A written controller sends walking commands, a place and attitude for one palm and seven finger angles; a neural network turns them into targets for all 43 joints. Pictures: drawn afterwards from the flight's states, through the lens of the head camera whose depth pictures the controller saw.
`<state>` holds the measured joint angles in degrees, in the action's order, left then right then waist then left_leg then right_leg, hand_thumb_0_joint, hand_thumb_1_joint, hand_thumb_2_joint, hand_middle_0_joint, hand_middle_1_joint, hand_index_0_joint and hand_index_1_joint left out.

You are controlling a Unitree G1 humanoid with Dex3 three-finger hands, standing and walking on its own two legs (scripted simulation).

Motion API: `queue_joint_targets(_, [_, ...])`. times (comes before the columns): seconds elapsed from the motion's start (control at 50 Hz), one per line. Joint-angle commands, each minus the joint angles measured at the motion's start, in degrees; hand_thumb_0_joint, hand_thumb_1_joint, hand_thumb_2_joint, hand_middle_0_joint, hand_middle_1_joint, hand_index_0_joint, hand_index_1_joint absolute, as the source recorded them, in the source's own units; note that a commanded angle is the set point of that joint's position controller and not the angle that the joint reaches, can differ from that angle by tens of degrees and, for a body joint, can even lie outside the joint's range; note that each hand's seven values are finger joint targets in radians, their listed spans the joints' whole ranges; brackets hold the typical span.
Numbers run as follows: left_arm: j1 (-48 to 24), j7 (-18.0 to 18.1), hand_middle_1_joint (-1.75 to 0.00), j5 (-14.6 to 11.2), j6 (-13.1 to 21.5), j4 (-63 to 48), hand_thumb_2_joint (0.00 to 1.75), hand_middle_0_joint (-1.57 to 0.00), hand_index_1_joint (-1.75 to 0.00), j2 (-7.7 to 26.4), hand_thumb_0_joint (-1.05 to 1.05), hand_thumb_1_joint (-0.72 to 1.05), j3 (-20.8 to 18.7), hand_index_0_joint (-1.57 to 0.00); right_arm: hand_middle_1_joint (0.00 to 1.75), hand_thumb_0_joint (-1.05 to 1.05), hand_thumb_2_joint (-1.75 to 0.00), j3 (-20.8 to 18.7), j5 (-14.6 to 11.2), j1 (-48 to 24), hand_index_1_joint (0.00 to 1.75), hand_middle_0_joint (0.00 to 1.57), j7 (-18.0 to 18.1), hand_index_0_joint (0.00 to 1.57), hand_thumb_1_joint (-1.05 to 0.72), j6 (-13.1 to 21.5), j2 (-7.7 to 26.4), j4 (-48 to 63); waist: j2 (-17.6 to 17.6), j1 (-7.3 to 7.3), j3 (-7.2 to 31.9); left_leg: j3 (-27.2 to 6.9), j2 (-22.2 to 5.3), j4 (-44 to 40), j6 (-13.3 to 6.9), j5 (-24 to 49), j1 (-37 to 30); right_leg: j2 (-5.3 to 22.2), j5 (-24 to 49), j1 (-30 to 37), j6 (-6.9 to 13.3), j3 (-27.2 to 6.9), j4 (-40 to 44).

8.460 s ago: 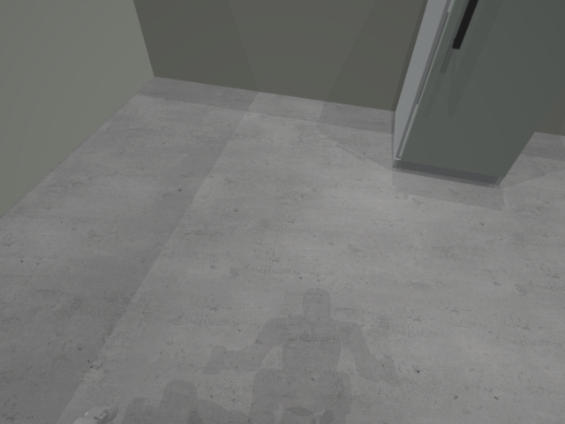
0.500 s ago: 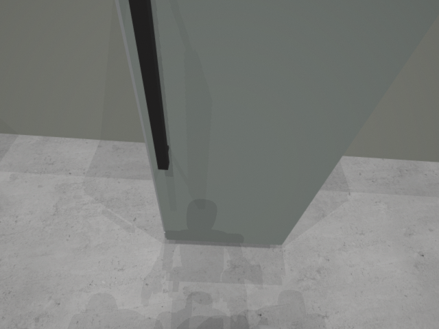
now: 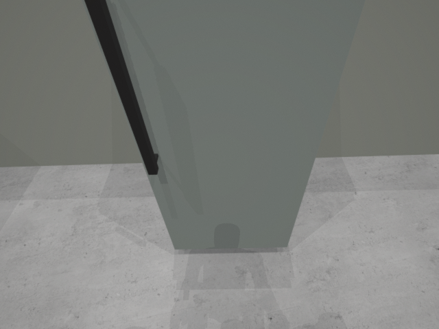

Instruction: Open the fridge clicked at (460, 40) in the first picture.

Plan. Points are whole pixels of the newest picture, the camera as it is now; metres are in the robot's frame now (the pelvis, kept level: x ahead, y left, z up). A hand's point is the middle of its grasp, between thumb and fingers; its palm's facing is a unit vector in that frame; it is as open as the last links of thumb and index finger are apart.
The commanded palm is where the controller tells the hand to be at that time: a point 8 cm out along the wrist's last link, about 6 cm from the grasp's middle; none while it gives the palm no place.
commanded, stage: come to a stop and stand still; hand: left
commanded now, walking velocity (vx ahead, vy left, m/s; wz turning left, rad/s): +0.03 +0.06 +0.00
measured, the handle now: (130, 90) +0.55 +0.23 +0.17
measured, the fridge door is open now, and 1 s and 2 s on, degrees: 0 0 0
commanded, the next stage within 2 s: look again from close up in 1.46 s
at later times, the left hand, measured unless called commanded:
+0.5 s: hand out of the picture +0.03 +0.27 -0.18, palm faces +0.06 -0.96 -0.28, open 7.4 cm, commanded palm none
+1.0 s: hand out of the picture -0.08 +0.24 -0.18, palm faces +0.02 -0.96 -0.27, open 7.4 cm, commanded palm none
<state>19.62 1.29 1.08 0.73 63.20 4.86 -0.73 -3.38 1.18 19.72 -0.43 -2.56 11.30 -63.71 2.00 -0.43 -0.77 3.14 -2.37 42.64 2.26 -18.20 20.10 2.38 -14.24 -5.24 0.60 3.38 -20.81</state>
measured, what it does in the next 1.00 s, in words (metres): steps on the spot: left foot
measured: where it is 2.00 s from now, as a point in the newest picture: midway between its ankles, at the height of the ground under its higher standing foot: outside the picture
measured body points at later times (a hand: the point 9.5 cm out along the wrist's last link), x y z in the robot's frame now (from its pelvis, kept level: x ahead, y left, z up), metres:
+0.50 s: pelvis -0.01 +0.06 -0.02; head -0.04 +0.06 +0.43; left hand +0.03 +0.32 -0.16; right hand +0.08 -0.18 -0.16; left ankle +0.01 +0.15 -0.75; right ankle -0.03 -0.11 -0.75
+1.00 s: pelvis -0.08 +0.03 -0.01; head -0.09 +0.03 +0.44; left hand -0.08 +0.29 -0.16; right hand -0.07 -0.24 -0.16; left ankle +0.01 +0.15 -0.75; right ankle -0.03 -0.11 -0.75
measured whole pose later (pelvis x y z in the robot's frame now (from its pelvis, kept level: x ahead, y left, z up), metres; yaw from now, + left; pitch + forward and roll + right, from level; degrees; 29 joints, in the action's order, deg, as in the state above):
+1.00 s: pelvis -0.08 +0.03 -0.01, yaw +1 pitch -3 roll +0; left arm 20.0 0.8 1.3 -1.4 58.8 13.8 -0.3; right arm -2.4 1.0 18.3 0.0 -1.4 15.2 -59.3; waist 0.6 0.6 -1.0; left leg 3.1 -1.0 27.1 -0.8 -10.4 17.0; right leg 3.5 -11.8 -13.4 -1.4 2.6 -27.7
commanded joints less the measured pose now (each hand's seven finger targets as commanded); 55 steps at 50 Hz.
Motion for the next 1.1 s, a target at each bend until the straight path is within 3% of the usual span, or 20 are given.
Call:
queue_joint_targets(0.0, [3.5, 1.1, -0.3, 0.5, 1.0, -1.2, 0.9, -0.2, -0.3, 11.2, 0.0, 0.9, -2.9, -0.2, 0.3, 0.0, -0.9, 0.3, -0.3, -4.8, 0.3, 0.2, 0.6, 0.2, -0.9, 2.1, 1.1, 5.3, -11.5, -2.29, -4.9, -0.3, -0.8, -5.5, 0.0, -3.4, 3.8, 15.5, 11.4, -0.6, 7.9, -12.7, 5.9])
queue_joint_targets(0.02, [3.0, 1.2, -0.3, 0.5, 0.9, -1.0, 0.9, -0.2, -0.3, 11.2, 0.0, 0.9, -2.9, -0.2, 0.3, 0.0, -0.9, 0.4, -0.5, -4.0, 0.3, 0.2, 0.8, 0.2, -0.9, 2.3, 0.6, 5.0, -12.2, -1.78, -4.1, 0.3, -0.5, -9.3, 0.0, -2.3, 0.4, 14.7, 14.4, -1.2, 7.3, -11.5, 3.9])
queue_joint_targets(0.06, [1.1, 1.2, -0.3, -0.1, 0.7, -0.7, 0.9, -0.2, -0.3, 10.2, 0.0, 0.9, -2.5, -0.2, 0.3, 0.0, -0.9, 0.9, -0.7, -0.1, 0.3, 0.2, 1.3, 0.2, -0.9, 3.1, -0.2, 2.8, -10.9, 0.14, -1.4, 1.0, 0.8, -20.1, -0.3, 8.3, -10.5, 10.3, 16.0, -5.1, 4.1, -7.5, -1.1])
queue_joint_targets(0.08, [1.2, 1.2, -0.3, -0.4, 0.5, -0.7, 0.9, -0.2, -0.3, 8.8, 0.0, 0.9, -2.1, -0.2, 0.3, 0.0, -0.9, 0.9, -0.7, 1.7, 0.3, 0.2, 1.7, 0.2, -0.9, 3.8, 1.1, 1.8, -6.5, 0.45, 0.2, -0.7, -1.4, -21.5, -1.1, 14.6, -15.8, 7.2, 14.3, -7.4, 2.1, -5.6, -4.5])
queue_joint_targets(0.1, [2.5, 1.1, -0.3, -0.6, 0.3, -0.5, 0.9, -0.2, -0.3, 7.1, 0.0, 0.9, -1.7, -0.2, 0.3, 0.0, -0.9, 0.6, -0.5, 2.8, 0.3, 0.2, 2.1, 0.2, -0.9, 4.3, 3.4, 1.3, -1.0, 0.2, 2.5, -5.0, -6.1, -19.1, -3.2, 24.2, -19.3, 4.5, 8.8, -10.2, 0.3, -3.4, -6.5])
queue_joint_targets(0.12, [1.9, 1.4, -0.3, -0.1, 2.0, -3.4, 0.9, -0.2, -0.3, 15.7, 0.0, 0.9, -0.6, -0.2, 0.3, 0.0, -0.9, 1.4, 0.0, -3.5, 0.3, 0.2, 1.2, 0.2, -0.9, 3.2, 6.9, 7.7, -5.3, 0.84, -6.9, -5.0, -2.9, -16.9, -3.8, 11.1, -8.6, 3.7, 1.5, -9.6, 0.6, -1.7, 1.2])
queue_joint_targets(0.14, [2.3, 1.6, -0.3, 0.5, 2.2, -4.1, 0.9, -0.2, -0.3, 10.9, 0.0, 0.9, -2.6, -0.2, 0.3, 0.0, -0.9, 0.5, 1.0, 0.7, 0.3, 0.2, 1.2, 0.2, -0.9, 4.6, 7.0, 10.3, 3.3, 2.04, 1.8, -3.8, -2.4, -14.3, -2.7, 15.8, -8.4, 5.7, 6.9, -7.5, 1.6, -4.0, -5.9])
queue_joint_targets(0.16, [3.5, 1.6, -0.3, 0.7, 1.9, -3.5, 0.9, -0.2, -0.3, 10.4, 0.0, 0.9, -2.3, -0.2, 0.3, 0.0, -0.9, 0.8, 0.7, -1.2, 0.3, 0.2, 1.8, 0.2, -0.9, 4.7, 3.2, 8.6, 4.0, 0.82, 6.9, -4.2, -3.0, -12.2, -3.5, 20.1, -10.3, 5.5, 11.3, -6.5, 1.8, -4.3, -8.0])
queue_joint_targets(0.18, [3.4, 1.7, -0.3, 0.5, 1.5, -3.2, 0.9, -0.2, -0.3, 9.9, 0.0, 0.9, -1.2, -0.2, 0.3, 0.0, -0.9, 1.0, 0.4, -0.9, 0.3, 0.2, 2.2, 0.2, -0.9, 4.9, 3.8, 8.4, 7.3, 1.38, 7.7, -5.1, -2.9, -11.5, -3.9, 26.3, -12.0, 4.8, 13.1, -5.9, 1.6, -2.8, -9.3])
queue_joint_targets(0.22, [5.0, 1.7, -0.3, 0.7, 0.7, -4.5, 0.9, -0.2, -0.3, 9.1, 0.0, 0.9, -0.9, -0.2, 0.3, 0.0, -0.9, 0.9, -0.1, 0.8, 0.3, 0.2, 2.6, 0.2, -0.9, 4.6, 4.7, 9.7, 6.9, 1.26, 7.1, -5.9, -5.0, -11.4, -5.0, 33.6, -13.3, 2.6, 7.7, -8.4, 1.0, -0.9, -10.4])
queue_joint_targets(0.24, [4.8, 1.7, -0.3, 0.7, 0.3, -4.7, 0.9, -0.2, -0.3, 9.6, 0.0, 0.9, -1.0, -0.2, 0.3, 0.0, -0.9, 0.5, -0.2, 0.7, 0.3, 0.2, 2.8, 0.2, -0.9, 4.3, 5.4, 9.9, 3.1, 1.08, 5.0, -6.1, -5.3, -11.1, -5.4, 34.1, -11.8, 2.2, 7.3, -9.1, 0.7, -0.7, -10.2])
queue_joint_targets(0.28, [4.3, 1.6, -0.3, 0.9, -0.3, -6.0, 0.9, -0.2, -0.3, 10.2, 0.0, 0.9, -1.3, -0.2, 0.3, 0.0, -0.9, -0.2, -0.2, 0.4, 0.3, 0.2, 3.0, 0.2, -0.9, 4.1, 7.3, 10.6, -1.1, 0.93, 1.7, -5.6, -5.3, -11.6, -5.7, 35.3, -9.5, 2.0, 8.6, -9.7, 0.6, -0.6, -11.0])
queue_joint_targets(0.32, [3.7, 1.5, -0.3, 0.8, -0.5, -7.5, 0.9, -0.2, -0.3, 11.0, 0.0, 0.9, -1.3, -0.2, 0.3, 0.0, -0.9, -0.3, -0.2, -0.2, 0.3, 0.2, 2.9, 0.2, -0.9, 4.3, 8.0, 11.2, -1.1, 0.65, 1.1, -5.3, -5.0, -12.3, -5.7, 36.5, -9.1, 1.9, 9.8, -9.0, 0.4, -0.7, -11.6])
queue_joint_targets(0.44, [0.8, 1.2, -0.3, 0.5, -1.1, -10.3, 0.9, -0.2, -0.3, 14.5, 0.0, 0.9, -1.9, -0.2, 0.3, 0.0, -0.9, -0.6, -0.2, -4.4, 0.3, 0.2, 2.4, 0.2, -0.9, 4.4, 9.8, 12.6, 0.3, -0.05, -1.2, -5.8, -4.7, -17.5, -5.6, 22.8, -5.6, 2.2, 5.2, -8.2, -0.2, -1.8, -9.5])
queue_joint_targets(0.5, [-1.0, 0.8, -0.3, 0.4, -1.2, -11.1, 0.9, -0.2, -0.3, 15.8, 0.0, 0.9, -2.1, -0.2, 0.3, 0.0, -0.9, -0.7, -0.1, -6.0, 0.3, 0.2, 2.1, 0.2, -0.9, 4.3, 10.9, 13.1, 0.5, -0.12, -2.8, -7.5, -5.0, -22.1, -5.4, 9.4, -3.3, 2.3, 1.6, -8.1, -0.3, -2.1, -7.6])
queue_joint_targets(0.6, [-2.5, 0.4, -0.3, 0.6, -1.2, -11.4, 0.9, -0.2, -0.3, 17.2, 0.0, 0.9, -2.0, -0.2, 0.3, 0.0, -0.9, -0.8, 0.0, -6.5, 0.3, 0.2, 1.5, 0.2, -0.9, 3.9, 12.1, 12.9, -0.4, 0.02, -4.2, -9.1, -5.1, -27.5, -4.9, -6.7, -0.5, 2.5, -1.7, -7.7, -0.2, -2.5, -5.4])
queue_joint_targets(0.68, [-1.7, 0.2, -0.3, 0.7, -1.2, -11.0, 0.9, -0.2, -0.3, 17.7, 0.0, 0.9, -2.1, -0.2, 0.3, 0.0, -0.9, -1.0, 0.0, -6.5, 0.3, 0.2, 1.1, 0.2, -0.9, 3.5, 12.9, 12.5, 0.1, -0.03, -4.0, -9.6, -5.2, -29.5, -4.7, -13.1, 0.7, 2.4, -4.8, -7.6, -0.2, -2.5, -4.1])
queue_joint_targets(0.78, [-0.4, 0.1, -0.3, 0.8, -1.0, -9.9, 0.9, -0.2, -0.3, 18.2, 0.0, 0.9, -2.0, -0.2, 0.3, 0.0, -0.9, -0.9, 0.0, -5.2, 0.3, 0.2, 1.0, 0.2, -0.9, 2.9, 12.5, 11.1, -1.6, 0.21, -3.5, -8.4, -4.1, -27.7, -4.2, -13.4, 0.4, 3.1, -10.4, -9.5, 0.2, -4.2, -0.9])
queue_joint_targets(0.84, [-0.8, 0.2, -0.3, 0.6, -0.6, -9.6, 0.9, -0.2, -0.3, 18.5, 0.0, 0.9, -1.9, -0.2, 0.3, 0.0, -0.9, -0.6, -0.1, -3.6, 0.3, 0.2, 0.9, 0.2, -0.9, 2.9, 11.6, 9.9, -2.8, 1.01, -3.0, -7.3, -3.0, -24.6, -3.9, -8.5, -2.4, 4.3, -11.8, -12.1, 0.8, -6.5, 1.5])
queue_joint_targets(1.08, [-2.0, 0.2, -0.3, 0.2, -0.8, -7.3, 0.9, -0.2, -0.3, 18.5, 0.0, 0.9, -2.4, -0.2, 0.3, 0.0, -0.9, -0.6, -0.2, 1.3, 0.3, 0.2, 1.2, 0.2, -0.9, 2.2, 9.6, 6.0, -5.7, 2.57, -4.6, -4.6, -0.4, -15.3, -3.1, -5.0, -5.3, 6.2, -20.9, -20.5, 1.8, -9.0, 5.6])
